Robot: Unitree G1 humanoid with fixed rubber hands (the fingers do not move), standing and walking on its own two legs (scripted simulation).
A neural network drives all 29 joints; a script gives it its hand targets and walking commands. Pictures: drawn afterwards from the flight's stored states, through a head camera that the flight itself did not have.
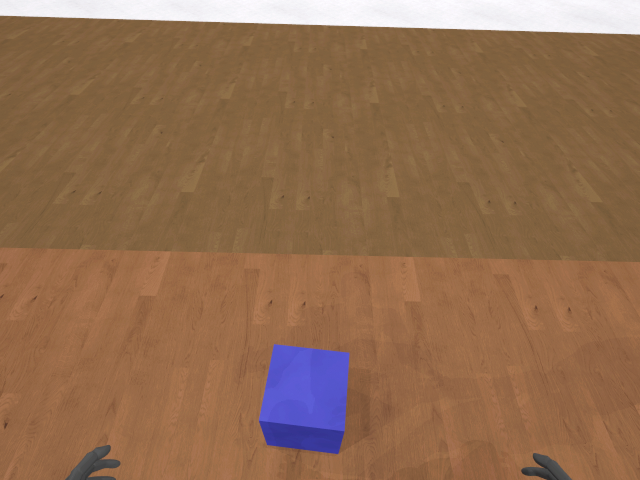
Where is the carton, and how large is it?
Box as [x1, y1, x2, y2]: [259, 344, 348, 453]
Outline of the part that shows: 274,344 259,417 259,422 267,444 338,453 344,431 348,353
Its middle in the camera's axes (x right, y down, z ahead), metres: -0.04 +0.46 +1.09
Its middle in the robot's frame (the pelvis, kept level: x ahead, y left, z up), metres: +0.41 +0.03 -0.66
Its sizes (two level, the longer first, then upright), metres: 0.210 0.200 0.250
